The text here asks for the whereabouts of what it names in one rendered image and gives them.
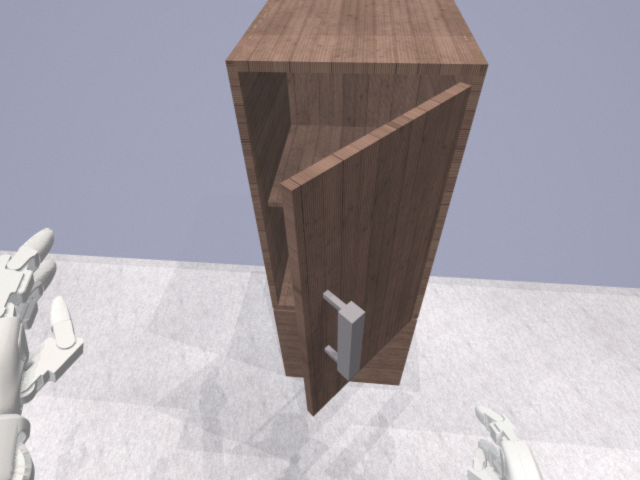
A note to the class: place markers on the right robot hand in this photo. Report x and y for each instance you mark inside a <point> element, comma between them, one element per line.
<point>513,461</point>

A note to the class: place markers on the left robot hand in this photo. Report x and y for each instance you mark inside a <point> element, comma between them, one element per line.
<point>22,283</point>

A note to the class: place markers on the robot left forearm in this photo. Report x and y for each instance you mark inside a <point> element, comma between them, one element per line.
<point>15,460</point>

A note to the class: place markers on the cupboard door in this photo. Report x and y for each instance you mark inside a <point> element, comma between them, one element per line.
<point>359,223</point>

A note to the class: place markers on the handle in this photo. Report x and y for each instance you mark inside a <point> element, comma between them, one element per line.
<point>350,336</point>

